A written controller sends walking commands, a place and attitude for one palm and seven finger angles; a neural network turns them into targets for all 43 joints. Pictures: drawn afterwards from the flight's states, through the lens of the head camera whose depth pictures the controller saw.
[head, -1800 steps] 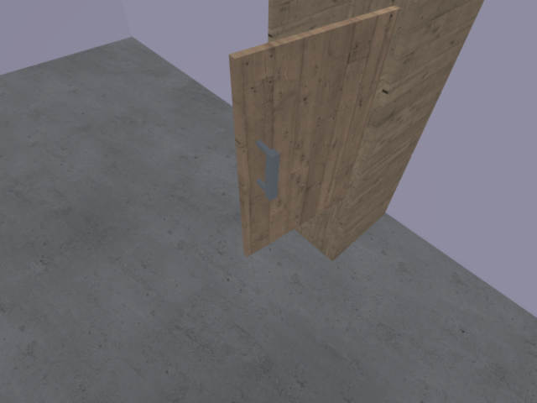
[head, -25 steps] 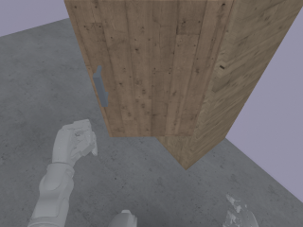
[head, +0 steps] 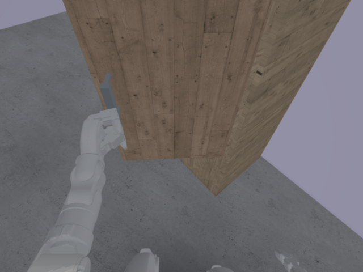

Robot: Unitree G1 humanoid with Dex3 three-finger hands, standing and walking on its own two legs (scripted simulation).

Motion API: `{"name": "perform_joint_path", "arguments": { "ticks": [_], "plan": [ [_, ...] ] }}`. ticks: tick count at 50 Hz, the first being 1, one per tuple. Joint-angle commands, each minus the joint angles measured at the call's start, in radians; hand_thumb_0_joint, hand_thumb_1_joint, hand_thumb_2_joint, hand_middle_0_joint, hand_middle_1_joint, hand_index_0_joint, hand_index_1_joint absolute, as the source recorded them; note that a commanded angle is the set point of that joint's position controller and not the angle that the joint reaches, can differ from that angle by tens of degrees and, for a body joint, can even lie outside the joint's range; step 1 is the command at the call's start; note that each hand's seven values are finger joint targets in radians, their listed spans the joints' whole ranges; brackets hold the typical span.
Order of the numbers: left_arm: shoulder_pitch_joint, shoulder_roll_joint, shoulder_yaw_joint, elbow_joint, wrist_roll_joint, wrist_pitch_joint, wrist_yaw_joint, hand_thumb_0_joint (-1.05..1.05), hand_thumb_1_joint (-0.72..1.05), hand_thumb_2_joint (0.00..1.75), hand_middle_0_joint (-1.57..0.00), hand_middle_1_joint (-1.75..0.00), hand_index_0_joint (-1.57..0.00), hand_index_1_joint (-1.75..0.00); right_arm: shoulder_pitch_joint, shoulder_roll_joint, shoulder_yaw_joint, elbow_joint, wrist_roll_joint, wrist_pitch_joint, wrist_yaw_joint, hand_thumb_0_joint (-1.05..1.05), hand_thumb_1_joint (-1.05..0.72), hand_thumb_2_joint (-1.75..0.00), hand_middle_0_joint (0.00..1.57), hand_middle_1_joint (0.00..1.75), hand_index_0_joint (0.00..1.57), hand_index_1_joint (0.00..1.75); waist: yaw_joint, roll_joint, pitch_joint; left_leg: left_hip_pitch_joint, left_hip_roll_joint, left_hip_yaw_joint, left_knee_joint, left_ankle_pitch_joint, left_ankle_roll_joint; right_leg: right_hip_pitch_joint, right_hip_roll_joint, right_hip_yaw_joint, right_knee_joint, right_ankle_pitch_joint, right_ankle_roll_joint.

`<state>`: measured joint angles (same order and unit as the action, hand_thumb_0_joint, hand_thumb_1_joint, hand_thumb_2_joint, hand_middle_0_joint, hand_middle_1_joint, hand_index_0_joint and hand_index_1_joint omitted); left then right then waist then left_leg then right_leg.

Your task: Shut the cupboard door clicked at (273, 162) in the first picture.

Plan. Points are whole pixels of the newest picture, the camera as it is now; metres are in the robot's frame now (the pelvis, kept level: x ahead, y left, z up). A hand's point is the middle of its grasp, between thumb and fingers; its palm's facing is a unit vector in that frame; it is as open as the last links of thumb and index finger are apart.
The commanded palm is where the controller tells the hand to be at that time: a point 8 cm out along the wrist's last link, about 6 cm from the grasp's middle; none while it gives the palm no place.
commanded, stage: bring the fist close to the handle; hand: left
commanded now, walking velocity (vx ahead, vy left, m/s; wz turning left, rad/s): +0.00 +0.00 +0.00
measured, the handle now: (112, 99) +0.51 +0.19 +0.07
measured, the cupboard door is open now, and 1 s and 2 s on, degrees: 53 50 35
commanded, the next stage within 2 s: push the door shut along its arc in 0.46 s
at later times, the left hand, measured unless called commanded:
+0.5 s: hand (125, 128) +0.42 +0.14 +0.07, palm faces +0.08 -1.00 +0.00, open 3.1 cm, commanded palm +0.39 +0.19 +0.07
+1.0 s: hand (126, 113) +0.46 +0.14 +0.07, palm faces -0.02 -1.00 -0.02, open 3.1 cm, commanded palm +0.45 +0.19 +0.07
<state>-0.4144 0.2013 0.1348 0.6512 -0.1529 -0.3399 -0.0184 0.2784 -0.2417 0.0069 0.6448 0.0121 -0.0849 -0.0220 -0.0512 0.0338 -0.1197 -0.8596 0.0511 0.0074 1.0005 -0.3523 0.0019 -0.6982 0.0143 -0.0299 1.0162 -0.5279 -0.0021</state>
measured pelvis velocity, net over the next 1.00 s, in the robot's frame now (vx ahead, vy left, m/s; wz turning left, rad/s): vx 0.00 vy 0.00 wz -0.01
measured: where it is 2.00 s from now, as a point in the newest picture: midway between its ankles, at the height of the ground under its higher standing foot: outside the picture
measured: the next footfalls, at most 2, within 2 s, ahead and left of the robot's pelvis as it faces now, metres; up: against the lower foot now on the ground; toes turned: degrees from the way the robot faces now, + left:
none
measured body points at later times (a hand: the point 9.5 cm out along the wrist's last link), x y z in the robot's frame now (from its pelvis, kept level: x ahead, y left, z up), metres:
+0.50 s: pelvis +0.00 +0.00 +0.00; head +0.06 +0.00 +0.45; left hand +0.41 +0.19 +0.07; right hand +0.07 -0.26 -0.12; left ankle +0.08 +0.12 -0.67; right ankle -0.01 -0.12 -0.67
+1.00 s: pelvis +0.00 +0.00 -0.01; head +0.08 +0.01 +0.43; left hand +0.46 +0.20 +0.08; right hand +0.05 -0.27 -0.13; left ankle +0.08 +0.12 -0.67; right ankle -0.01 -0.12 -0.67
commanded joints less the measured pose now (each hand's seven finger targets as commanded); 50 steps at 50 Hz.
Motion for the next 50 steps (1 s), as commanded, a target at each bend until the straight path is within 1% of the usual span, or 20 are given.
{"name": "perform_joint_path", "arguments": {
  "ticks": [1,2,5,6,9,10,11,14,19,22,25,28,32,34,36,39,40,43,47,50],
  "plan": [
    [-0.478,0.142,0.044,-0.102,0.017,-0.084,0.016,0.00,0.90,0.90,-1.30,-1.50,-1.30,-1.50,0.041,-0.144,-0.053,-0.091,0.001,-0.026,-0.002,0.00,-0.90,-0.90,0.20,0.30,0.20,0.30,-0.031,-0.010,-0.288,0.347,-0.023,-0.049,-0.109,0.074,0.017,-0.093,0.018,0.002,-0.176,0.230,-0.010],
    [-0.524,0.131,0.041,-0.090,0.018,-0.093,0.019,0.00,0.90,0.90,-1.30,-1.50,-1.30,-1.50,0.048,-0.143,-0.057,-0.085,-0.001,-0.025,0.000,0.00,-0.90,-0.90,0.20,0.30,0.20,0.30,-0.038,-0.003,-0.305,0.355,-0.023,-0.047,-0.101,0.077,0.018,-0.104,0.018,0.004,-0.173,0.231,-0.009],
    [-0.480,0.181,0.099,-0.040,0.026,-0.107,0.024,0.00,0.90,0.90,-1.30,-1.50,-1.30,-1.50,0.073,-0.153,-0.064,-0.088,-0.009,-0.017,0.008,0.00,-0.90,-0.90,0.20,0.30,0.20,0.30,-0.006,0.001,-0.357,0.366,-0.022,-0.048,-0.099,0.113,0.014,-0.084,0.024,0.002,-0.159,0.253,-0.015],
    [-0.472,0.149,0.077,-0.040,0.025,-0.109,0.021,0.00,0.90,0.90,-1.30,-1.50,-1.30,-1.50,0.068,-0.146,-0.062,-0.094,-0.007,-0.013,0.013,0.00,-0.90,-0.90,0.20,0.30,0.20,0.30,-0.006,0.020,-0.363,0.375,-0.023,-0.043,-0.101,0.125,0.013,-0.082,0.023,0.001,-0.157,0.266,-0.016],
    [-0.450,0.173,0.104,-0.015,0.021,-0.110,0.018,0.00,0.90,0.90,-1.30,-1.50,-1.30,-1.50,0.084,-0.149,-0.064,-0.097,-0.007,0.003,0.020,0.00,-0.90,-0.90,0.20,0.30,0.20,0.30,-0.009,-0.036,-0.340,0.336,-0.025,-0.029,-0.099,0.128,0.020,-0.058,0.026,0.006,-0.166,0.291,-0.009],
    [-0.434,0.208,0.138,-0.004,0.024,-0.111,0.017,0.00,0.90,0.90,-1.30,-1.50,-1.30,-1.50,0.092,-0.154,-0.067,-0.099,-0.010,0.008,0.018,0.00,-0.90,-0.90,0.20,0.30,0.20,0.30,0.001,-0.054,-0.347,0.319,-0.025,-0.029,-0.097,0.126,0.022,-0.044,0.027,0.009,-0.163,0.292,-0.009],
    [-0.463,0.191,0.113,-0.020,0.026,-0.115,0.015,0.00,0.90,0.90,-1.30,-1.50,-1.30,-1.50,0.084,-0.149,-0.065,-0.101,-0.006,0.014,0.017,0.00,-0.90,-0.90,0.20,0.30,0.20,0.30,-0.011,-0.031,-0.331,0.320,-0.025,-0.024,-0.101,0.121,0.022,-0.053,0.024,0.013,-0.168,0.292,-0.007],
    [-0.489,0.162,0.088,-0.108,0.020,-0.138,0.014,0.00,0.90,0.90,-1.30,-1.50,-1.30,-1.50,0.088,-0.146,-0.073,-0.104,-0.006,0.015,0.018,0.00,-0.90,-0.90,0.20,0.30,0.20,0.30,-0.013,0.009,-0.382,0.378,-0.023,-0.023,-0.100,0.148,0.020,-0.047,0.026,0.011,-0.166,0.309,-0.009],
    [-0.476,0.138,0.063,-0.093,0.017,-0.141,0.015,0.00,0.90,0.90,-1.30,-1.50,-1.30,-1.50,0.093,-0.145,-0.075,-0.086,-0.003,0.012,0.016,0.00,-0.90,-0.90,0.20,0.30,0.20,0.30,-0.031,-0.014,-0.340,0.377,-0.021,-0.026,-0.105,0.121,0.022,-0.067,0.030,0.009,-0.181,0.287,-0.005],
    [-0.443,0.181,0.105,-0.083,0.016,-0.139,0.014,0.00,0.90,0.90,-1.30,-1.50,-1.30,-1.50,0.090,-0.146,-0.074,-0.085,-0.003,0.016,0.014,0.00,-0.90,-0.90,0.20,0.30,0.20,0.30,-0.012,-0.025,-0.338,0.357,-0.024,-0.022,-0.109,0.122,0.022,-0.041,0.028,0.012,-0.180,0.297,-0.006],
    [-0.464,0.220,0.126,-0.071,0.017,-0.139,0.005,0.00,0.90,0.90,-1.30,-1.50,-1.30,-1.50,0.089,-0.150,-0.070,-0.083,-0.003,0.021,0.008,0.00,-0.90,-0.90,0.20,0.30,0.20,0.30,-0.016,-0.017,-0.318,0.327,-0.028,-0.015,-0.103,0.107,0.027,-0.034,0.026,0.025,-0.185,0.294,-0.004],
    [-0.442,0.183,0.102,-0.076,0.009,-0.143,-0.007,0.00,0.90,0.90,-1.30,-1.50,-1.30,-1.50,0.076,-0.143,-0.071,-0.094,0.001,0.019,0.011,0.00,-0.90,-0.90,0.20,0.30,0.20,0.30,-0.015,-0.017,-0.327,0.351,-0.026,-0.016,-0.105,0.115,0.023,-0.039,0.027,0.019,-0.185,0.298,-0.005],
    [-0.583,0.155,0.038,-0.042,0.015,-0.145,-0.037,0.00,0.90,0.90,-1.30,-1.50,-1.30,-1.50,0.079,-0.147,-0.069,-0.076,0.007,0.016,0.006,0.00,-0.90,-0.90,0.20,0.30,0.20,0.30,-0.064,0.006,-0.290,0.363,-0.022,-0.033,-0.096,0.076,0.024,-0.109,0.025,0.018,-0.188,0.253,-0.005],
    [-0.632,0.194,0.063,0.017,0.015,-0.143,-0.047,0.00,0.90,0.90,-1.30,-1.50,-1.30,-1.50,0.085,-0.154,-0.067,-0.067,0.007,0.017,0.001,0.00,-0.90,-0.90,0.20,0.30,0.20,0.30,-0.066,-0.022,-0.289,0.342,-0.021,-0.040,-0.092,0.054,0.025,-0.114,0.024,0.021,-0.189,0.228,-0.006],
    [-0.703,0.216,0.076,0.047,0.016,-0.147,-0.057,0.00,0.90,0.90,-1.30,-1.50,-1.30,-1.50,0.087,-0.156,-0.065,-0.059,0.006,0.015,-0.003,0.00,-0.90,-0.90,0.20,0.30,0.20,0.30,-0.069,0.016,-0.318,0.352,-0.022,-0.046,-0.082,0.055,0.024,-0.134,0.021,0.021,-0.175,0.219,-0.009],
    [-0.729,0.238,0.094,0.140,0.013,-0.139,-0.075,0.00,0.90,0.90,-1.30,-1.50,-1.30,-1.50,0.094,-0.160,-0.060,-0.055,0.004,0.017,-0.002,0.00,-0.90,-0.90,0.20,0.30,0.20,0.30,-0.074,0.001,-0.316,0.321,-0.024,-0.047,-0.070,0.049,0.026,-0.146,0.022,0.023,-0.171,0.209,-0.010],
    [-0.751,0.280,0.125,0.160,0.017,-0.141,-0.081,0.00,0.90,0.90,-1.30,-1.50,-1.30,-1.50,0.108,-0.166,-0.060,-0.050,0.001,0.018,-0.004,0.00,-0.90,-0.90,0.20,0.30,0.20,0.30,-0.071,0.003,-0.336,0.314,-0.023,-0.050,-0.059,0.058,0.028,-0.147,0.024,0.026,-0.159,0.216,-0.010],
    [-0.755,0.282,0.126,0.177,0.018,-0.143,-0.109,0.00,0.90,0.90,-1.30,-1.50,-1.30,-1.50,0.117,-0.163,-0.061,-0.063,-0.001,0.024,0.005,0.00,-0.90,-0.90,0.20,0.30,0.20,0.30,-0.060,0.028,-0.399,0.329,-0.023,-0.048,-0.045,0.123,0.026,-0.130,0.022,0.027,-0.135,0.277,-0.012],
    [-0.825,0.274,0.109,0.203,0.015,-0.140,-0.141,0.00,0.90,0.90,-1.30,-1.50,-1.30,-1.50,0.143,-0.169,-0.066,-0.052,0.000,0.031,0.010,0.00,-0.90,-0.90,0.20,0.30,0.20,0.30,-0.086,0.027,-0.401,0.343,-0.015,-0.061,-0.031,0.136,0.026,-0.175,0.028,0.019,-0.127,0.273,-0.013],
    [-0.853,0.315,0.135,0.236,0.013,-0.134,-0.159,0.00,0.90,0.90,-1.30,-1.50,-1.30,-1.50,0.163,-0.181,-0.067,-0.045,0.000,0.035,0.007,0.00,-0.90,-0.90,0.20,0.30,0.20,0.30,-0.097,0.006,-0.391,0.307,-0.016,-0.062,-0.024,0.109,0.033,-0.183,0.032,0.024,-0.129,0.247,-0.013]
  ]
}}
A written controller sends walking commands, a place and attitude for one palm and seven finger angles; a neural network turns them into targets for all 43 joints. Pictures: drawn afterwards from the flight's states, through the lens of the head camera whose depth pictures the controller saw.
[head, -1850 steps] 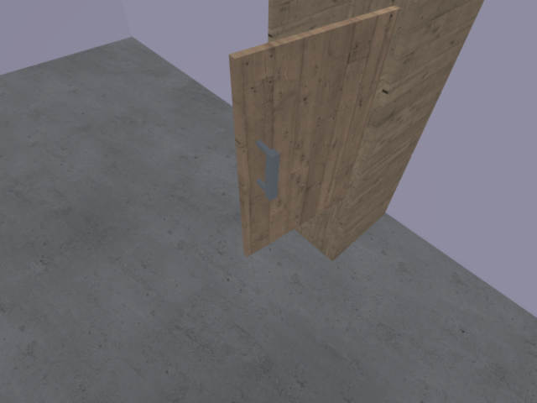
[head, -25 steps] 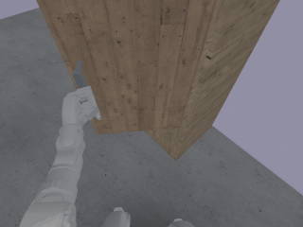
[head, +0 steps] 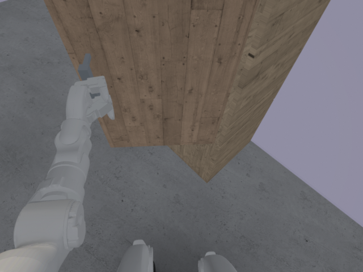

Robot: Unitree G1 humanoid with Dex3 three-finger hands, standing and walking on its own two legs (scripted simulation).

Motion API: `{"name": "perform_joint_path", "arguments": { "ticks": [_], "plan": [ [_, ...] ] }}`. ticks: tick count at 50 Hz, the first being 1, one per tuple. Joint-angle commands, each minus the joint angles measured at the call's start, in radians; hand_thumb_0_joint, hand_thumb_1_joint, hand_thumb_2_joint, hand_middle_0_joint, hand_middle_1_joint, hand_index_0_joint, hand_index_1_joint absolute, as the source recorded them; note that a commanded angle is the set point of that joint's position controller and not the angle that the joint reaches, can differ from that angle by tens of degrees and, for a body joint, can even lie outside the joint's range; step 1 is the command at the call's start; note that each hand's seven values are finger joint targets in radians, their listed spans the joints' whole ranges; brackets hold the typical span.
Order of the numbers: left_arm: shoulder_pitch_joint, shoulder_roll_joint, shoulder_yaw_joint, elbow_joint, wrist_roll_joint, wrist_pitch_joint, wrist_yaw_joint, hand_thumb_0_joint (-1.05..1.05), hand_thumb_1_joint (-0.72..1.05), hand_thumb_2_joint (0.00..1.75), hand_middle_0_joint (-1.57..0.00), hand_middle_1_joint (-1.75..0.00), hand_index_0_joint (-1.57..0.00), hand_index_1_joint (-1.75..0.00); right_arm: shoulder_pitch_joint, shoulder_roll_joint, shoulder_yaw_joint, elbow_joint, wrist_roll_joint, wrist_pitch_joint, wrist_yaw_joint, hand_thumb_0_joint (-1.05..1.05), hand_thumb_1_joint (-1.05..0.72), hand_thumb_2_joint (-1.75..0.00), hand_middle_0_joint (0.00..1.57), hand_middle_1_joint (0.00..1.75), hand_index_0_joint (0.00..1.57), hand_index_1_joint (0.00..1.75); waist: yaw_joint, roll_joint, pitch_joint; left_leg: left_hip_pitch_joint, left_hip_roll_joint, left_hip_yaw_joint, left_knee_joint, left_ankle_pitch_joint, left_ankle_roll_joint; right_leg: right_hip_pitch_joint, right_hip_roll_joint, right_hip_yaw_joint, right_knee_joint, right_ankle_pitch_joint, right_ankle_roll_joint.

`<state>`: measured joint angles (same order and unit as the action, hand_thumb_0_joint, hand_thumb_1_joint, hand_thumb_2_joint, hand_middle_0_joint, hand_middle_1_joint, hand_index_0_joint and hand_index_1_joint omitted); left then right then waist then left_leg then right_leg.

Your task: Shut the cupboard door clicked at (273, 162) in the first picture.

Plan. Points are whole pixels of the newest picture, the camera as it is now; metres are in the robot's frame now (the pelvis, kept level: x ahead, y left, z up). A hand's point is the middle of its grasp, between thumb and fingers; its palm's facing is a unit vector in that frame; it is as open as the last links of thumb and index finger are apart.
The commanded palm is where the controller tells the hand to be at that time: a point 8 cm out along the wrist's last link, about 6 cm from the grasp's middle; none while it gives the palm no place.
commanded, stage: push the door shut along its arc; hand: left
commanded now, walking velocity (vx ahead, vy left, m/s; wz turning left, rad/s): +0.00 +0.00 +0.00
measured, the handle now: (93, 83) +0.53 +0.20 +0.08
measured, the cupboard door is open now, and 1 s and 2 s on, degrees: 50 35 29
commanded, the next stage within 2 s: pull the fist back off the door in 1.24 s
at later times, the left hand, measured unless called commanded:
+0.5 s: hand (119, 86) +0.52 +0.14 +0.09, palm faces -0.15 -0.99 -0.03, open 3.1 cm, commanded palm +0.52 +0.17 +0.09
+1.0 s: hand (137, 66) +0.59 +0.10 +0.09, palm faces -0.26 -0.97 -0.02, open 3.1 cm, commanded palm +0.59 +0.12 +0.09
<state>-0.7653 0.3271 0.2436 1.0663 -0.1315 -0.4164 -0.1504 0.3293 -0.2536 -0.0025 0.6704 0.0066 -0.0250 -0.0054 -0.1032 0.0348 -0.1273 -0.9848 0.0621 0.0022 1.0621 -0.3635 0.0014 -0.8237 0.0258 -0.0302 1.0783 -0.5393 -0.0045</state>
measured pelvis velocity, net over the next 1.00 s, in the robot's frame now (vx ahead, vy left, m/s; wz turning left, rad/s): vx -0.01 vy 0.02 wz -0.06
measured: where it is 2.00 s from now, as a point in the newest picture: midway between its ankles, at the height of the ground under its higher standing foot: outside the picture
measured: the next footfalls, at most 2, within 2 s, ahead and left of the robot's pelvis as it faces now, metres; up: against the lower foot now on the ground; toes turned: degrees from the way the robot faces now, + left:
none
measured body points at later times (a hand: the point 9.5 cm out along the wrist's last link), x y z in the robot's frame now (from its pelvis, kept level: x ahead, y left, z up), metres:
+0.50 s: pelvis -0.01 +0.01 -0.02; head +0.11 +0.03 +0.41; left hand +0.52 +0.19 +0.09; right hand -0.01 -0.26 -0.13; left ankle +0.08 +0.12 -0.66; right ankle -0.01 -0.12 -0.66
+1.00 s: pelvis -0.01 +0.02 -0.04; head +0.16 +0.03 +0.38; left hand +0.59 +0.15 +0.10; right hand -0.06 -0.24 -0.14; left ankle +0.08 +0.12 -0.66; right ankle -0.01 -0.12 -0.66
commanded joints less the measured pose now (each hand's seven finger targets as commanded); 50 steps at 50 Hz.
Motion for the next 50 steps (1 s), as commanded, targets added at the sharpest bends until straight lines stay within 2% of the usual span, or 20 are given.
{"name": "perform_joint_path", "arguments": {
  "ticks": [1,2,3,6,8,10,14,15,18,21,23,25,29,31,34,36,40,45,48,50],
  "plan": [
    [-0.543,0.190,0.017,-0.178,-0.008,-0.055,-0.034,0.00,0.90,0.90,-1.30,-1.50,-1.30,-1.50,0.112,-0.169,-0.057,-0.063,0.008,-0.025,-0.011,0.00,-0.90,-0.90,0.20,0.30,0.20,0.30,-0.062,-0.001,-0.375,0.422,-0.025,-0.057,-0.081,0.117,0.036,-0.069,0.019,0.028,-0.193,0.260,-0.007],
    [-0.546,0.198,0.021,-0.169,-0.006,-0.053,-0.041,0.00,0.90,0.90,-1.30,-1.50,-1.30,-1.50,0.118,-0.170,-0.058,-0.062,0.007,-0.025,-0.010,0.00,-0.90,-0.90,0.20,0.30,0.20,0.30,-0.055,0.015,-0.383,0.421,-0.024,-0.060,-0.081,0.109,0.032,-0.073,0.019,0.026,-0.189,0.244,-0.010],
    [-0.574,0.183,0.001,-0.172,-0.005,-0.050,-0.048,0.00,0.90,0.90,-1.30,-1.50,-1.30,-1.50,0.120,-0.170,-0.059,-0.058,0.009,-0.026,-0.011,0.00,-0.90,-0.90,0.20,0.30,0.20,0.30,-0.069,0.028,-0.381,0.432,-0.022,-0.063,-0.079,0.106,0.033,-0.096,0.019,0.023,-0.188,0.235,-0.011],
    [-0.642,0.182,-0.013,-0.169,0.003,-0.050,-0.057,0.00,0.90,0.90,-1.30,-1.50,-1.30,-1.50,0.138,-0.176,-0.063,-0.041,0.005,-0.030,-0.008,0.00,-0.90,-0.90,0.20,0.30,0.20,0.30,-0.078,0.089,-0.405,0.484,-0.016,-0.085,-0.079,0.095,0.026,-0.158,0.021,0.012,-0.178,0.197,-0.017],
    [-0.661,0.161,-0.032,-0.149,0.002,-0.042,-0.062,0.00,0.90,0.90,-1.30,-1.50,-1.30,-1.50,0.152,-0.177,-0.063,-0.035,0.004,-0.035,-0.006,0.00,-0.90,-0.90,0.20,0.30,0.20,0.30,-0.089,0.073,-0.404,0.480,-0.016,-0.091,-0.078,0.089,0.028,-0.168,0.023,0.007,-0.179,0.190,-0.018],
    [-0.700,0.204,-0.005,-0.141,0.004,-0.039,-0.064,0.00,0.90,0.90,-1.30,-1.50,-1.30,-1.50,0.166,-0.188,-0.062,-0.029,0.000,-0.039,-0.007,0.00,-0.90,-0.90,0.20,0.30,0.20,0.30,-0.096,0.090,-0.413,0.477,-0.016,-0.097,-0.072,0.090,0.030,-0.182,0.025,0.007,-0.170,0.184,-0.022],
    [-0.766,0.230,-0.005,-0.076,0.017,-0.019,-0.075,0.00,0.90,0.90,-1.30,-1.50,-1.30,-1.50,0.174,-0.191,-0.056,-0.017,0.002,-0.047,-0.004,0.00,-0.90,-0.90,0.20,0.30,0.20,0.30,-0.121,0.075,-0.386,0.409,-0.015,-0.093,-0.053,0.034,0.034,-0.212,0.025,0.014,-0.169,0.144,-0.017],
    [-0.779,0.267,0.027,-0.068,0.018,-0.021,-0.074,0.00,0.90,0.90,-1.30,-1.50,-1.30,-1.50,0.184,-0.196,-0.056,-0.017,-0.001,-0.049,-0.005,0.00,-0.90,-0.90,0.20,0.30,0.20,0.30,-0.118,0.077,-0.393,0.406,-0.016,-0.097,-0.048,0.040,0.036,-0.212,0.027,0.012,-0.162,0.146,-0.020],
    [-0.823,0.262,0.005,-0.090,0.035,-0.024,-0.087,0.00,0.90,0.90,-1.30,-1.50,-1.30,-1.50,0.192,-0.196,-0.057,-0.019,-0.005,-0.055,0.001,0.00,-0.90,-0.90,0.20,0.30,0.20,0.30,-0.118,0.147,-0.460,0.455,-0.010,-0.110,-0.035,0.072,0.029,-0.249,0.026,0.008,-0.138,0.155,-0.026],
    [-0.823,0.290,0.026,-0.058,0.034,-0.012,-0.102,0.00,0.90,0.90,-1.30,-1.50,-1.30,-1.50,0.203,-0.204,-0.055,-0.023,-0.003,-0.054,0.005,0.00,-0.90,-0.90,0.20,0.30,0.20,0.30,-0.121,0.135,-0.463,0.449,-0.006,-0.116,-0.028,0.076,0.028,-0.262,0.031,0.002,-0.130,0.151,-0.027],
    [-0.863,0.266,0.001,-0.029,0.038,0.009,-0.108,0.00,0.90,0.90,-1.30,-1.50,-1.30,-1.50,0.205,-0.202,-0.052,-0.021,-0.001,-0.054,0.006,0.00,-0.90,-0.90,0.20,0.30,0.20,0.30,-0.145,0.122,-0.434,0.419,-0.005,-0.115,-0.018,0.049,0.032,-0.288,0.032,0.002,-0.131,0.138,-0.024],
    [-0.893,0.339,0.050,0.001,0.044,0.026,-0.102,0.00,0.90,0.90,-1.30,-1.50,-1.30,-1.50,0.218,-0.211,-0.046,-0.021,-0.002,-0.052,0.001,0.00,-0.90,-0.90,0.20,0.30,0.20,0.30,-0.152,0.112,-0.424,0.382,-0.004,-0.113,-0.004,0.044,0.037,-0.291,0.034,0.003,-0.122,0.131,-0.025],
    [-0.949,0.365,0.050,0.030,0.068,0.047,-0.103,0.00,0.90,0.90,-1.30,-1.50,-1.30,-1.50,0.229,-0.210,-0.039,-0.026,-0.004,-0.057,0.005,0.00,-0.90,-0.90,0.20,0.30,0.20,0.30,-0.169,0.121,-0.446,0.347,-0.001,-0.109,0.027,0.065,0.040,-0.305,0.036,0.005,-0.105,0.142,-0.023],
    [-1.000,0.367,0.037,0.011,0.077,0.045,-0.114,0.00,0.90,0.90,-1.30,-1.50,-1.30,-1.50,0.239,-0.211,-0.037,-0.022,-0.009,-0.059,0.007,0.00,-0.90,-0.90,0.20,0.30,0.20,0.30,-0.176,0.168,-0.483,0.377,0.002,-0.119,0.039,0.093,0.037,-0.333,0.036,0.001,-0.088,0.153,-0.026],
    [-1.018,0.361,0.024,0.048,0.082,0.069,-0.130,0.00,0.90,0.90,-1.30,-1.50,-1.30,-1.50,0.248,-0.213,-0.036,-0.024,-0.009,-0.058,0.008,0.00,-0.90,-0.90,0.20,0.30,0.20,0.30,-0.192,0.158,-0.475,0.354,0.004,-0.121,0.055,0.081,0.039,-0.353,0.041,-0.002,-0.082,0.145,-0.026],
    [-1.045,0.409,0.057,0.037,0.086,0.077,-0.138,0.00,0.90,0.90,-1.30,-1.50,-1.30,-1.50,0.261,-0.219,-0.036,-0.023,-0.010,-0.058,0.005,0.00,-0.90,-0.90,0.20,0.30,0.20,0.30,-0.189,0.179,-0.515,0.373,0.008,-0.124,0.064,0.107,0.038,-0.362,0.042,-0.005,-0.070,0.156,-0.028],
    [-1.077,0.395,0.045,0.048,0.095,0.102,-0.143,0.00,0.90,0.90,-1.30,-1.50,-1.30,-1.50,0.286,-0.215,-0.033,-0.021,-0.017,-0.058,0.008,0.00,-0.90,-0.90,0.20,0.30,0.20,0.30,-0.203,0.201,-0.526,0.391,0.009,-0.136,0.074,0.145,0.038,-0.390,0.046,-0.015,-0.054,0.172,-0.031],
    [-1.110,0.430,0.068,0.040,0.122,0.121,-0.133,0.00,0.90,0.90,-1.30,-1.50,-1.30,-1.50,0.312,-0.215,-0.035,-0.020,-0.028,-0.051,0.014,0.00,-0.90,-0.90,0.20,0.30,0.20,0.30,-0.204,0.228,-0.567,0.398,0.009,-0.137,0.096,0.215,0.037,-0.389,0.051,-0.018,-0.039,0.211,-0.033],
    [-1.116,0.467,0.087,0.062,0.140,0.136,-0.134,0.00,0.90,0.90,-1.30,-1.50,-1.30,-1.50,0.324,-0.218,-0.035,-0.018,-0.030,-0.039,0.014,0.00,-0.90,-0.90,0.20,0.30,0.20,0.30,-0.215,0.198,-0.556,0.363,0.012,-0.130,0.107,0.208,0.039,-0.382,0.053,-0.020,-0.040,0.217,-0.028],
    [-1.147,0.457,0.077,0.051,0.140,0.136,-0.141,0.00,0.90,0.90,-1.30,-1.50,-1.30,-1.50,0.331,-0.216,-0.035,-0.017,-0.032,-0.042,0.016,0.00,-0.90,-0.90,0.20,0.30,0.20,0.30,-0.220,0.206,-0.562,0.358,0.009,-0.128,0.112,0.213,0.043,-0.376,0.056,-0.017,-0.039,0.224,-0.029]
  ]
}}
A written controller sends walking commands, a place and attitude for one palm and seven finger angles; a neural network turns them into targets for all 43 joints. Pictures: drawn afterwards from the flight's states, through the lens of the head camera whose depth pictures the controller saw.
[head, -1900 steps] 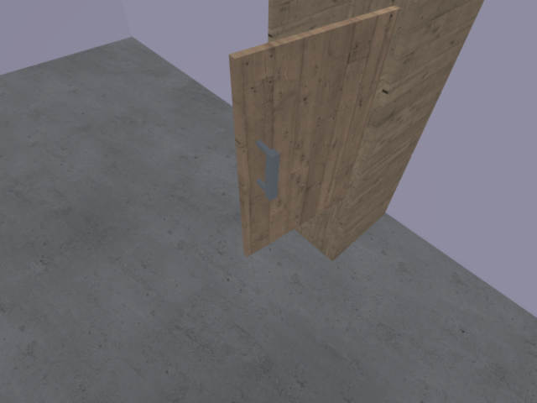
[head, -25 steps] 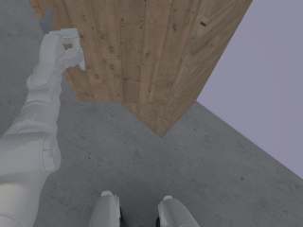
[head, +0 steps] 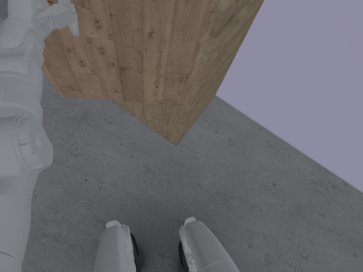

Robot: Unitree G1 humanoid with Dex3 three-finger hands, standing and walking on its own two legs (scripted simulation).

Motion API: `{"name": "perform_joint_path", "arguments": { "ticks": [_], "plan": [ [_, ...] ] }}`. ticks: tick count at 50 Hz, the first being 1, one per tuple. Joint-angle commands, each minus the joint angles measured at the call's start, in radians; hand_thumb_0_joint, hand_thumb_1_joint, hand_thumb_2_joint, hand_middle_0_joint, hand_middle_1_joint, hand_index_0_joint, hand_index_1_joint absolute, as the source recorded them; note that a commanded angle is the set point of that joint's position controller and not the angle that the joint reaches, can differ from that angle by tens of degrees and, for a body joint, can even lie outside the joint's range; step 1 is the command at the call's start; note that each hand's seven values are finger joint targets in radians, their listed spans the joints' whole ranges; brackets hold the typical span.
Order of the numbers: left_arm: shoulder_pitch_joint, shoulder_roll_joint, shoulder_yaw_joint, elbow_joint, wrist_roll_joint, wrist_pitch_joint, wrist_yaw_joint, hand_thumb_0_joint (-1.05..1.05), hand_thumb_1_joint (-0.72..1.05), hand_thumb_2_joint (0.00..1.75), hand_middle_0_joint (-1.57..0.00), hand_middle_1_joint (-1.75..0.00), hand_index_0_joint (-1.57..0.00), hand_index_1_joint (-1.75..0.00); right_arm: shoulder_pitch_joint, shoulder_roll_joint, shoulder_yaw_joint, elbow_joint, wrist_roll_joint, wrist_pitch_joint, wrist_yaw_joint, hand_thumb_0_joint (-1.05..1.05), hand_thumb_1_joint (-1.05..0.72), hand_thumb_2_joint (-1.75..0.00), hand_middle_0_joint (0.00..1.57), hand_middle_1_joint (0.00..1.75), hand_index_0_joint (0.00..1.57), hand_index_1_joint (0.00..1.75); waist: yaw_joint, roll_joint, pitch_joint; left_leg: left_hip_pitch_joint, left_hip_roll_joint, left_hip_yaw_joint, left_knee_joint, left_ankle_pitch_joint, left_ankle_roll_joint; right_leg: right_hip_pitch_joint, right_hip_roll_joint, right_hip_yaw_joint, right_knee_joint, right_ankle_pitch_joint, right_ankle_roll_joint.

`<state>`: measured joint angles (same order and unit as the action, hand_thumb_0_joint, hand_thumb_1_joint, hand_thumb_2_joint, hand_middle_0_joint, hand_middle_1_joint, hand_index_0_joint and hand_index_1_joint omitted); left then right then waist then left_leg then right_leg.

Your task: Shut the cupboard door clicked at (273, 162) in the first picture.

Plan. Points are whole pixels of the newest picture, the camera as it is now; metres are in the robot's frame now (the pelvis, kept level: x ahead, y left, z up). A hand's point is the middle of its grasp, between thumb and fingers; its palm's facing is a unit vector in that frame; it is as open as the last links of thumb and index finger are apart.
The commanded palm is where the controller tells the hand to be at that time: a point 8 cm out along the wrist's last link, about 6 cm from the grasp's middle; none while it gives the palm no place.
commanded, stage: push the door shut along its arc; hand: left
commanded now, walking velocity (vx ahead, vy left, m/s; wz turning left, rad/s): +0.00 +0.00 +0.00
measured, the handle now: (9, 1) +0.62 +0.22 +0.13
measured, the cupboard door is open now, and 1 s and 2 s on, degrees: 35 29 29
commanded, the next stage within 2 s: pull the fist back off the door in 0.24 s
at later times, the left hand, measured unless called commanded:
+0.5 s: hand out of the picture +0.62 +0.11 +0.13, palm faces +0.14 -0.99 +0.08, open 3.0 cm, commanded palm +0.60 +0.11 +0.13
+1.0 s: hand (85, 24) +0.57 +0.09 +0.13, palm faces +0.17 -0.99 -0.01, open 3.1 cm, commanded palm +0.52 +0.12 +0.13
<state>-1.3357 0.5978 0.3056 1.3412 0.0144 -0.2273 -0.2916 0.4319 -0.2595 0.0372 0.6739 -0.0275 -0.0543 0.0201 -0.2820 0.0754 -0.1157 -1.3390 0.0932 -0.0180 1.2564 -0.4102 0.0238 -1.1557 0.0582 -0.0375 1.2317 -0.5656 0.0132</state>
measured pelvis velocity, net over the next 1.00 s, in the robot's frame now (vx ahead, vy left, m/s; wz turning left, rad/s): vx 0.03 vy -0.02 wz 0.04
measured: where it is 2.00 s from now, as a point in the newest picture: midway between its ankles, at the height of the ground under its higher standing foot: (162, 271)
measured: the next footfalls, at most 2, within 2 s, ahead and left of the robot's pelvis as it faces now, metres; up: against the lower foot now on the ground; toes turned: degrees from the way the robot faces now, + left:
none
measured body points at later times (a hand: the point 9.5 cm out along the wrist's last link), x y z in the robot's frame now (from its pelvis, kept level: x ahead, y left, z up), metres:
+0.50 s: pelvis +0.00 +0.00 -0.01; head +0.18 +0.03 +0.40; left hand +0.61 +0.17 +0.13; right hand -0.05 -0.26 -0.10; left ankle +0.08 +0.11 -0.62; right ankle +0.01 -0.14 -0.62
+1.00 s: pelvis +0.03 -0.02 +0.04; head +0.16 -0.01 +0.47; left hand +0.55 +0.15 +0.13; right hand -0.01 -0.27 -0.07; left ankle +0.08 +0.11 -0.62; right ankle +0.01 -0.14 -0.62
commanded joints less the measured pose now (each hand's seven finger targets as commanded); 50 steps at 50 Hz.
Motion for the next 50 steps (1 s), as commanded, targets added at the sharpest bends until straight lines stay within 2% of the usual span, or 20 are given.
{"name": "perform_joint_path", "arguments": {
  "ticks": [1,9,15,17,18,19,20,22,24,25,27,31,32,35,37,39,44,46,47,50],
  "plan": [
    [-0.577,0.196,0.019,-0.225,-0.003,-0.051,-0.003,0.00,0.90,0.90,-1.30,-1.50,-1.30,-1.50,0.229,-0.213,-0.077,-0.019,0.004,-0.010,-0.010,0.00,-0.90,-0.90,0.20,0.30,0.20,0.30,-0.042,0.173,-0.587,0.720,-0.022,-0.104,-0.077,0.274,0.020,-0.044,0.023,-0.009,-0.195,0.261,-0.046],
    [-0.644,0.156,-0.030,-0.175,-0.011,-0.022,-0.041,0.00,0.90,0.90,-1.30,-1.50,-1.30,-1.50,0.233,-0.213,-0.071,0.006,0.003,-0.013,-0.018,0.00,-0.90,-0.90,0.20,0.30,0.20,0.30,-0.076,0.181,-0.531,0.692,-0.025,-0.101,-0.061,0.243,0.024,-0.080,0.029,-0.015,-0.204,0.245,-0.049],
    [-0.729,0.119,-0.064,-0.179,-0.013,-0.015,-0.058,0.00,0.90,0.90,-1.30,-1.50,-1.30,-1.50,0.237,-0.216,-0.069,0.031,-0.005,-0.036,-0.026,0.00,-0.90,-0.90,0.20,0.30,0.20,0.30,-0.108,0.225,-0.544,0.726,-0.021,-0.115,-0.037,0.274,0.029,-0.144,0.029,-0.025,-0.180,0.250,-0.051],
    [-0.749,0.110,-0.077,-0.185,-0.008,-0.010,-0.062,0.00,0.90,0.90,-1.30,-1.50,-1.30,-1.50,0.233,-0.218,-0.069,0.035,-0.007,-0.038,-0.028,0.00,-0.90,-0.90,0.20,0.30,0.20,0.30,-0.107,0.246,-0.562,0.742,-0.020,-0.120,-0.032,0.278,0.024,-0.156,0.028,-0.030,-0.172,0.249,-0.053],
    [-0.730,0.119,0.107,-0.222,-0.082,0.015,0.137,0.00,0.90,0.90,-1.30,-1.50,-1.30,-1.50,0.274,-0.189,-0.053,-0.002,-0.024,-0.040,-0.018,0.00,-0.90,-0.90,0.20,0.30,0.20,0.30,-0.039,0.262,-0.575,0.712,-0.006,-0.137,-0.064,0.262,0.016,-0.119,0.020,-0.028,-0.172,0.239,-0.046],
    [-0.679,0.065,0.075,-0.187,-0.054,0.031,0.240,0.00,0.90,0.90,-1.30,-1.50,-1.30,-1.50,0.263,-0.185,-0.058,-0.003,-0.033,-0.041,-0.001,0.00,-0.90,-0.90,0.20,0.30,0.20,0.30,-0.051,0.249,-0.584,0.708,-0.004,-0.143,-0.072,0.235,0.009,-0.130,0.020,-0.033,-0.164,0.226,-0.038],
    [-0.669,0.036,0.098,-0.184,-0.041,0.031,0.330,0.00,0.90,0.90,-1.30,-1.50,-1.30,-1.50,0.283,-0.183,-0.064,0.003,-0.051,-0.040,0.015,0.00,-0.90,-0.90,0.20,0.30,0.20,0.30,-0.057,0.214,-0.586,0.710,-0.006,-0.157,-0.077,0.235,0.009,-0.139,0.018,-0.042,-0.156,0.223,-0.031],
    [-0.667,-0.008,0.085,-0.246,0.037,0.012,0.499,0.00,0.90,0.90,-1.30,-1.50,-1.30,-1.50,0.289,-0.177,-0.076,-0.005,-0.082,-0.029,0.050,0.00,-0.90,-0.90,0.20,0.30,0.20,0.30,-0.052,0.243,-0.603,0.718,-0.012,-0.150,-0.077,0.231,0.002,-0.153,0.012,-0.045,-0.154,0.217,-0.026],
    [-0.662,0.002,0.040,-0.262,0.145,-0.020,0.584,0.00,0.90,0.90,-1.30,-1.50,-1.30,-1.50,0.294,-0.180,-0.084,0.000,-0.102,-0.012,0.081,0.00,-0.90,-0.90,0.20,0.30,0.20,0.30,-0.064,0.256,-0.608,0.723,-0.015,-0.145,-0.078,0.227,-0.004,-0.149,0.010,-0.046,-0.156,0.212,-0.028],
    [-0.662,0.014,0.028,-0.282,0.175,-0.039,0.588,0.00,0.90,0.90,-1.30,-1.50,-1.30,-1.50,0.299,-0.185,-0.092,-0.004,-0.104,-0.002,0.089,0.00,-0.90,-0.90,0.20,0.30,0.20,0.30,-0.065,0.243,-0.632,0.740,-0.016,-0.147,-0.084,0.249,-0.004,-0.125,0.013,-0.044,-0.159,0.222,-0.033],
    [-0.661,-0.025,-0.025,-0.308,0.186,-0.060,0.564,0.00,0.90,0.90,-1.30,-1.50,-1.30,-1.50,0.292,-0.184,-0.101,-0.014,-0.094,0.019,0.098,0.00,-0.90,-0.90,0.20,0.30,0.20,0.30,-0.068,0.246,-0.649,0.770,-0.022,-0.138,-0.103,0.242,-0.004,-0.083,0.015,-0.038,-0.186,0.232,-0.036],
    [-0.594,0.014,0.031,-0.269,0.101,-0.054,0.495,0.00,0.90,0.90,-1.30,-1.50,-1.30,-1.50,0.274,-0.185,-0.093,-0.024,-0.068,0.041,0.083,0.00,-0.90,-0.90,0.20,0.30,0.20,0.30,-0.039,0.199,-0.633,0.735,-0.036,-0.107,-0.138,0.227,0.001,0.029,0.021,-0.025,-0.233,0.253,-0.036],
    [-0.557,0.032,0.057,-0.257,0.086,-0.058,0.490,0.00,0.90,0.90,-1.30,-1.50,-1.30,-1.50,0.274,-0.184,-0.091,-0.028,-0.065,0.043,0.078,0.00,-0.90,-0.90,0.20,0.30,0.20,0.30,-0.030,0.157,-0.619,0.713,-0.037,-0.098,-0.145,0.225,0.005,0.066,0.022,-0.021,-0.245,0.258,-0.033],
    [-0.473,0.051,0.094,-0.314,0.072,-0.111,0.490,0.00,0.90,0.90,-1.30,-1.50,-1.30,-1.50,0.272,-0.170,-0.088,-0.040,-0.067,0.041,0.077,0.00,-0.90,-0.90,0.20,0.30,0.20,0.30,0.006,0.141,-0.631,0.710,-0.041,-0.075,-0.158,0.285,0.008,0.151,0.022,-0.008,-0.256,0.325,-0.031],
    [-0.379,-0.010,0.065,-0.292,0.072,-0.138,0.492,0.00,0.90,0.90,-1.30,-1.50,-1.30,-1.50,0.265,-0.160,-0.094,-0.038,-0.063,0.043,0.083,0.00,-0.90,-0.90,0.20,0.30,0.20,0.30,0.008,0.102,-0.575,0.695,-0.043,-0.057,-0.166,0.283,0.007,0.167,0.022,-0.008,-0.277,0.341,-0.025],
    [-0.295,-0.028,0.064,-0.270,0.063,-0.150,0.485,0.00,0.90,0.90,-1.30,-1.50,-1.30,-1.50,0.262,-0.159,-0.097,-0.040,-0.058,0.049,0.084,0.00,-0.90,-0.90,0.20,0.30,0.20,0.30,0.016,0.029,-0.534,0.638,-0.052,-0.035,-0.179,0.264,0.013,0.238,0.022,0.005,-0.296,0.377,-0.019],
    [-0.187,-0.130,0.014,-0.337,0.018,-0.183,0.457,0.00,0.90,0.90,-1.30,-1.50,-1.30,-1.50,0.238,-0.150,-0.114,-0.047,-0.044,0.063,0.080,0.00,-0.90,-0.90,0.20,0.30,0.20,0.30,0.044,0.017,-0.518,0.692,-0.063,-0.011,-0.208,0.313,0.008,0.303,0.016,0.011,-0.315,0.475,-0.018],
    [-0.171,-0.146,0.008,-0.387,0.004,-0.206,0.452,0.00,0.90,0.90,-1.30,-1.50,-1.30,-1.50,0.230,-0.149,-0.120,-0.043,-0.041,0.066,0.077,0.00,-0.90,-0.90,0.20,0.30,0.20,0.30,0.058,0.029,-0.530,0.743,-0.065,-0.009,-0.213,0.359,0.005,0.315,0.012,0.011,-0.313,0.522,-0.019],
    [-0.148,-0.196,-0.027,-0.414,-0.002,-0.214,0.449,0.00,0.90,0.90,-1.30,-1.50,-1.30,-1.50,0.219,-0.142,-0.124,-0.047,-0.040,0.066,0.078,0.00,-0.90,-0.90,0.20,0.30,0.20,0.30,0.059,0.034,-0.530,0.765,-0.067,-0.007,-0.216,0.375,0.004,0.318,0.012,0.010,-0.315,0.540,-0.019],
    [-0.113,-0.238,-0.058,-0.479,-0.013,-0.238,0.454,0.00,0.90,0.90,-1.30,-1.50,-1.30,-1.50,0.198,-0.139,-0.129,-0.043,-0.035,0.069,0.077,0.00,-0.90,-0.90,0.20,0.30,0.20,0.30,0.071,0.051,-0.520,0.814,-0.070,-0.006,-0.225,0.395,0.002,0.318,0.009,0.007,-0.315,0.555,-0.022]
  ]
}}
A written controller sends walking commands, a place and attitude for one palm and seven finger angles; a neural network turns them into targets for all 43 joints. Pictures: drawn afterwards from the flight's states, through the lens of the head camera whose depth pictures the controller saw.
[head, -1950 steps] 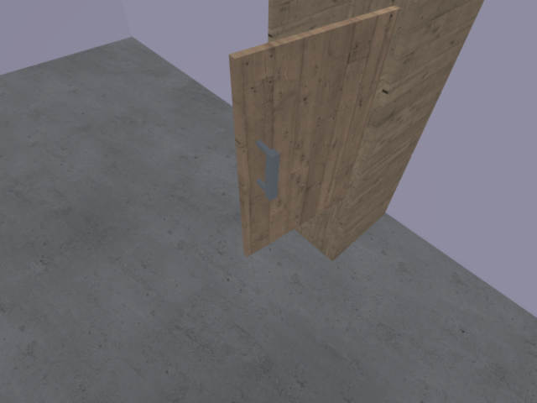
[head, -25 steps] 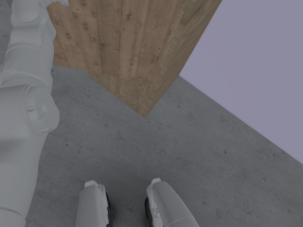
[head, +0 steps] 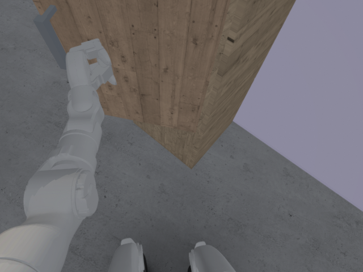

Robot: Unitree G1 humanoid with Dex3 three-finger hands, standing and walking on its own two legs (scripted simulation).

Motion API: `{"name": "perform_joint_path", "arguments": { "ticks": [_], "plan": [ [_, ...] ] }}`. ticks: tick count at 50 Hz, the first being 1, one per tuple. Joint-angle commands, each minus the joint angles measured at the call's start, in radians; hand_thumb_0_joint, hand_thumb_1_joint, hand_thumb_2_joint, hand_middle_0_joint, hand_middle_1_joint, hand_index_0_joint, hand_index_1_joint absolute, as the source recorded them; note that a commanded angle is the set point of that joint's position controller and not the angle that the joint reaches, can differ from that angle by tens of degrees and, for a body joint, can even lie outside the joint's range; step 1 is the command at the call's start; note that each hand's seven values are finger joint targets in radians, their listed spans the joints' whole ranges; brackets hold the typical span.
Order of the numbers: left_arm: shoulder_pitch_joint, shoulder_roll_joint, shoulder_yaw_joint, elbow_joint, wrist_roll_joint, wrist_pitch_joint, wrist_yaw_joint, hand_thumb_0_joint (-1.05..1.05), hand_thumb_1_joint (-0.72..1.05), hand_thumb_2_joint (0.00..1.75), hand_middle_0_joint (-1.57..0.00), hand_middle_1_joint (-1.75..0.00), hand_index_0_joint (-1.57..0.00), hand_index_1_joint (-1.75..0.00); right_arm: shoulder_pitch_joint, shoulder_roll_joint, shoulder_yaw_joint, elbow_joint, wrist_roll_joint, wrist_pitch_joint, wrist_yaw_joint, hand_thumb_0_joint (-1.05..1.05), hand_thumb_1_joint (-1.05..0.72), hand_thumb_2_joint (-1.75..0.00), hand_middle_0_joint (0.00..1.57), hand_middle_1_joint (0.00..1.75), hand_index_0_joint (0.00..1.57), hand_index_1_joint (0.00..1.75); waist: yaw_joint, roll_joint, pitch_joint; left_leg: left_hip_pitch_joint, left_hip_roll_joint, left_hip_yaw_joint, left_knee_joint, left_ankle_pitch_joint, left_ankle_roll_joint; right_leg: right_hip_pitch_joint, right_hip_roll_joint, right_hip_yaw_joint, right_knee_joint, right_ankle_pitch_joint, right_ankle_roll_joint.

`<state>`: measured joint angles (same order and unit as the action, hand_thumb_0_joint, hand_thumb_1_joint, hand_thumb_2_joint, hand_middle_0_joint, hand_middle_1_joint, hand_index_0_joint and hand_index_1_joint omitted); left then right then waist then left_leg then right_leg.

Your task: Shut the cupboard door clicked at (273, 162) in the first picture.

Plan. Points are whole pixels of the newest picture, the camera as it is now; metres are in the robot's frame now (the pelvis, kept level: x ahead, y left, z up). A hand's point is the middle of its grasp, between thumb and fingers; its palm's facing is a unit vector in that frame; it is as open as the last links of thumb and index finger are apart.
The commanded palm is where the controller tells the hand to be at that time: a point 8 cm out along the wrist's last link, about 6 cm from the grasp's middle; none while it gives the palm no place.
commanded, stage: pull the fist back off the door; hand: left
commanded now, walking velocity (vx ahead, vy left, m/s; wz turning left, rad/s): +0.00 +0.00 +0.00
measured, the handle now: (58, 39) +0.64 +0.21 +0.09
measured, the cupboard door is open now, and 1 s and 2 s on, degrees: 29 29 29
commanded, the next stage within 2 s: draw the hand back to the body in 0.22 s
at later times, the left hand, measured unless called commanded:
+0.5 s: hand (103, 82) +0.48 +0.10 +0.11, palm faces +0.14 -0.99 -0.03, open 3.1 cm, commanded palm +0.42 +0.15 +0.12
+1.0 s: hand (28, 150) +0.32 +0.18 +0.17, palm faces +0.13 -0.97 -0.19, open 3.1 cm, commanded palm +0.28 +0.23 +0.19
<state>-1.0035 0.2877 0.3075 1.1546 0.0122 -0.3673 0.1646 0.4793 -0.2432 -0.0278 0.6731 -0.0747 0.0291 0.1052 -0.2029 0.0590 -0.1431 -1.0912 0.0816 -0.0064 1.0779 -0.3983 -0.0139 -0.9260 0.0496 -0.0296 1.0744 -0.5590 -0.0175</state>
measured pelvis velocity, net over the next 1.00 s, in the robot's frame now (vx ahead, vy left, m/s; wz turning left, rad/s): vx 0.00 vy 0.01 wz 0.02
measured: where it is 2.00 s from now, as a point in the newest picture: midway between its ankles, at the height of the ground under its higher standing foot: outside the picture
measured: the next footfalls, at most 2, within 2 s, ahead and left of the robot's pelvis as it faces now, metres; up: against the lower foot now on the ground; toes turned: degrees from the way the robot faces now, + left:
none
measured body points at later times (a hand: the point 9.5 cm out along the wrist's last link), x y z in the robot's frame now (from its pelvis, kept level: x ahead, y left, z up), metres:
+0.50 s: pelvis -0.01 -0.01 +0.01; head +0.08 -0.02 +0.45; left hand +0.47 +0.15 +0.11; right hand +0.03 -0.26 -0.12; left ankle +0.05 +0.13 -0.65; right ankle -0.03 -0.11 -0.65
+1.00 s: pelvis +0.00 +0.01 +0.07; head -0.01 -0.01 +0.52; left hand +0.31 +0.23 +0.18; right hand +0.18 -0.24 -0.02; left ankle +0.05 +0.13 -0.65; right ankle -0.03 -0.11 -0.65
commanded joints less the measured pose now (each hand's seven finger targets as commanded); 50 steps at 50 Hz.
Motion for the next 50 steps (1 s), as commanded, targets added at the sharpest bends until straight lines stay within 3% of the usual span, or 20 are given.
{"name": "perform_joint_path", "arguments": {
  "ticks": [1,3,7,8,10,16,17,19,22,27,29,31,33,35,38,40,42,43,47,50],
  "plan": [
    [-0.423,0.058,-0.067,-0.305,-0.008,-0.107,0.004,0.00,0.90,0.90,-1.30,-1.50,-1.30,-1.50,0.138,-0.152,-0.069,-0.041,0.014,-0.014,-0.009,0.00,-0.90,-0.90,0.20,0.30,0.20,0.30,-0.001,0.065,-0.498,0.587,-0.058,-0.018,-0.047,0.388,0.037,0.082,0.017,-0.002,-0.161,0.547,0.010],
    [-0.363,0.011,-0.097,-0.316,-0.012,-0.111,0.014,0.00,0.90,0.90,-1.30,-1.50,-1.30,-1.50,0.116,-0.147,-0.071,-0.047,0.018,-0.012,-0.009,0.00,-0.90,-0.90,0.20,0.30,0.20,0.30,0.006,0.039,-0.471,0.587,-0.061,-0.011,-0.055,0.392,0.038,0.095,0.015,-0.002,-0.168,0.566,0.011],
    [-0.325,-0.005,-0.110,-0.359,-0.008,-0.127,0.037,0.00,0.90,0.90,-1.30,-1.50,-1.30,-1.50,0.077,-0.142,-0.072,-0.052,0.021,-0.009,-0.016,0.00,-0.90,-0.90,0.20,0.30,0.20,0.30,0.024,0.025,-0.465,0.604,-0.064,-0.009,-0.067,0.380,0.036,0.110,0.010,0.001,-0.169,0.560,0.013],
    [-0.350,-0.019,-0.128,-0.355,-0.006,-0.130,0.041,0.00,0.90,0.90,-1.30,-1.50,-1.30,-1.50,0.067,-0.141,-0.070,-0.050,0.021,-0.009,-0.018,0.00,-0.90,-0.90,0.20,0.30,0.20,0.30,0.007,0.000,-0.447,0.594,-0.065,-0.010,-0.067,0.362,0.040,0.105,0.008,0.003,-0.174,0.555,0.016],
    [-0.405,0.045,-0.086,-0.325,0.002,-0.135,0.055,0.00,0.90,0.90,-1.30,-1.50,-1.30,-1.50,0.059,-0.146,-0.066,-0.042,0.019,-0.007,-0.030,0.00,-0.90,-0.90,0.20,0.30,0.20,0.30,0.000,-0.025,-0.408,0.542,-0.070,-0.006,-0.067,0.307,0.045,0.111,0.002,0.018,-0.179,0.530,0.022],
    [-0.445,0.074,-0.074,-0.227,0.007,-0.143,0.051,0.00,0.90,0.90,-1.30,-1.50,-1.30,-1.50,0.019,-0.144,-0.054,-0.042,0.020,-0.014,-0.043,0.00,-0.90,-0.90,0.20,0.30,0.20,0.30,-0.009,-0.033,-0.418,0.497,-0.072,-0.006,-0.063,0.244,0.046,0.098,-0.007,0.031,-0.180,0.474,0.028],
    [-0.423,0.080,-0.063,-0.194,0.006,-0.139,0.045,0.00,0.90,0.90,-1.30,-1.50,-1.30,-1.50,0.019,-0.143,-0.053,-0.044,0.020,-0.014,-0.043,0.00,-0.90,-0.90,0.20,0.30,0.20,0.30,-0.004,-0.051,-0.415,0.477,-0.073,-0.006,-0.062,0.229,0.046,0.104,-0.006,0.031,-0.181,0.460,0.028],
    [-0.304,0.128,-0.013,-0.231,-0.009,-0.133,0.021,0.00,0.90,0.90,-1.30,-1.50,-1.30,-1.50,0.009,-0.147,-0.052,-0.078,0.025,-0.009,-0.043,0.00,-0.90,-0.90,0.20,0.30,0.20,0.30,0.058,-0.031,-0.475,0.494,-0.078,0.007,-0.087,0.252,0.043,0.189,-0.007,0.037,-0.186,0.493,0.023],
    [-0.159,0.141,0.001,-0.331,-0.037,-0.115,-0.030,0.00,0.90,0.90,-1.30,-1.50,-1.30,-1.50,0.000,-0.138,-0.047,-0.121,0.043,0.004,-0.049,0.00,-0.90,-0.90,0.20,0.30,0.20,0.30,0.106,-0.042,-0.517,0.541,-0.078,0.024,-0.123,0.315,0.043,0.300,-0.004,0.039,-0.203,0.593,0.023],
    [-0.019,0.055,-0.079,-0.562,-0.119,-0.056,-0.089,0.00,0.90,0.90,-1.30,-1.50,-1.30,-1.50,-0.038,-0.133,-0.049,-0.158,0.085,-0.002,-0.071,0.00,-0.90,-0.90,0.20,0.30,0.20,0.30,0.102,-0.110,-0.414,0.609,-0.075,0.037,-0.206,0.271,0.054,0.378,0.006,0.036,-0.305,0.587,0.033],
    [0.021,0.030,-0.118,-0.654,-0.140,-0.040,-0.104,0.00,0.90,0.90,-1.30,-1.50,-1.30,-1.50,-0.058,-0.130,-0.047,-0.159,0.096,-0.015,-0.081,0.00,-0.90,-0.90,0.20,0.30,0.20,0.30,0.101,-0.103,-0.368,0.635,-0.075,0.037,-0.238,0.253,0.055,0.393,0.005,0.031,-0.336,0.564,0.035],
    [0.070,0.064,-0.098,-0.729,-0.151,-0.035,-0.106,0.00,0.90,0.90,-1.30,-1.50,-1.30,-1.50,-0.081,-0.130,-0.045,-0.152,0.104,-0.031,-0.093,0.00,-0.90,-0.90,0.20,0.30,0.20,0.30,0.118,-0.051,-0.346,0.689,-0.072,0.036,-0.265,0.243,0.053,0.386,0.006,0.026,-0.360,0.516,0.031],
    [0.152,0.045,-0.123,-0.752,-0.153,-0.019,-0.115,0.00,0.90,0.90,-1.30,-1.50,-1.30,-1.50,-0.105,-0.125,-0.040,-0.151,0.108,-0.043,-0.100,0.00,-0.90,-0.90,0.20,0.30,0.20,0.30,0.122,-0.070,-0.271,0.696,-0.072,0.037,-0.293,0.223,0.055,0.383,0.005,0.021,-0.386,0.479,0.031],
    [0.221,0.066,-0.114,-0.796,-0.156,0.000,-0.124,0.00,0.90,0.90,-1.30,-1.50,-1.30,-1.50,-0.129,-0.129,-0.035,-0.157,0.112,-0.055,-0.106,0.00,-0.90,-0.90,0.20,0.30,0.20,0.30,0.142,-0.024,-0.243,0.723,-0.074,0.037,-0.318,0.211,0.053,0.394,0.004,0.018,-0.404,0.445,0.025],
    [0.351,0.080,-0.099,-0.872,-0.179,0.034,-0.145,0.00,0.90,0.90,-1.27,-1.47,-1.27,-1.47,-0.182,-0.123,-0.027,-0.177,0.120,-0.068,-0.112,0.00,-0.90,-0.90,0.20,0.30,0.20,0.30,0.172,-0.041,-0.228,0.747,-0.075,0.040,-0.354,0.222,0.052,0.442,-0.001,0.015,-0.424,0.450,0.022],
    [0.431,0.077,-0.108,-0.958,-0.193,0.056,-0.164,0.00,0.90,0.90,-1.22,-1.41,-1.22,-1.41,-0.215,-0.122,-0.022,-0.200,0.127,-0.075,-0.116,0.00,-0.90,-0.90,0.20,0.30,0.20,0.30,0.189,-0.006,-0.224,0.777,-0.078,0.044,-0.370,0.253,0.052,0.478,-0.003,0.011,-0.427,0.479,0.018],
    [0.489,0.056,-0.124,-1.017,-0.212,0.084,-0.180,0.00,0.90,0.90,-1.16,-1.35,-1.16,-1.35,-0.254,-0.117,-0.015,-0.215,0.135,-0.085,-0.120,0.00,-0.90,-0.90,0.20,0.30,0.20,0.30,0.191,-0.047,-0.182,0.787,-0.075,0.041,-0.392,0.246,0.052,0.486,-0.006,0.003,-0.444,0.471,0.019],
    [0.547,0.107,-0.192,-1.080,-0.118,0.113,-0.150,0.00,0.90,0.90,-1.13,-1.32,-1.13,-1.32,-0.294,-0.098,-0.018,-0.237,0.134,-0.052,-0.138,0.00,-0.90,-0.90,0.20,0.30,0.20,0.30,0.187,-0.092,-0.173,0.845,-0.078,0.043,-0.447,0.233,0.049,0.505,-0.036,0.053,-0.517,0.480,0.028],
    [0.614,0.114,-0.185,-1.186,-0.104,0.187,-0.109,0.00,0.90,0.90,-1.02,-1.20,-1.02,-1.20,-0.363,-0.097,0.003,-0.252,0.136,-0.025,-0.178,0.00,-0.90,-0.90,0.20,0.30,0.20,0.30,0.185,-0.076,-0.051,0.915,-0.075,0.042,-0.528,0.221,0.056,0.538,-0.036,0.037,-0.606,0.419,0.022],
    [0.673,0.133,-0.169,-1.233,-0.098,0.220,-0.097,0.00,0.90,0.90,-0.94,-1.11,-0.94,-1.11,-0.391,-0.097,0.016,-0.253,0.133,-0.026,-0.196,0.00,-0.90,-0.90,0.20,0.30,0.20,0.30,0.195,-0.075,-0.013,0.970,-0.071,0.033,-0.585,0.213,0.058,0.575,-0.032,0.026,-0.657,0.375,0.015]
  ]
}}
